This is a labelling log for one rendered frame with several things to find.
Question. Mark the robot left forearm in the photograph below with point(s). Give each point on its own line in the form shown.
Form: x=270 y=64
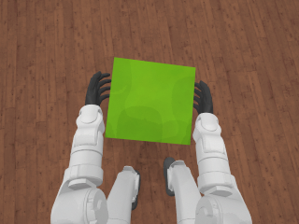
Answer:
x=85 y=165

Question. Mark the left robot foot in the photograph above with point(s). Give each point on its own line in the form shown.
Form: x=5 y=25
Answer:
x=134 y=204

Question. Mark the left robot hand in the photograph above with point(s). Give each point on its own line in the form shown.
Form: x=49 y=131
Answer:
x=93 y=92

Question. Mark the robot right shin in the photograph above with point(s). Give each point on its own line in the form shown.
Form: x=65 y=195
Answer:
x=180 y=162

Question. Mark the robot left upper arm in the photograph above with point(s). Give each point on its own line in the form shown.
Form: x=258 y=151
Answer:
x=81 y=206

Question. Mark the robot right upper arm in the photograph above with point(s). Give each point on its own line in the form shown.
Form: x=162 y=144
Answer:
x=215 y=209

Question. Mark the right robot hand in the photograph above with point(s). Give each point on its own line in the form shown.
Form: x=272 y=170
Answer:
x=205 y=104

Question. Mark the robot right forearm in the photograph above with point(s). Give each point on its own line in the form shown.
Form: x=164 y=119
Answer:
x=212 y=160

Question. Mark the carton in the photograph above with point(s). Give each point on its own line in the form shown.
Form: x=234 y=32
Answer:
x=151 y=102

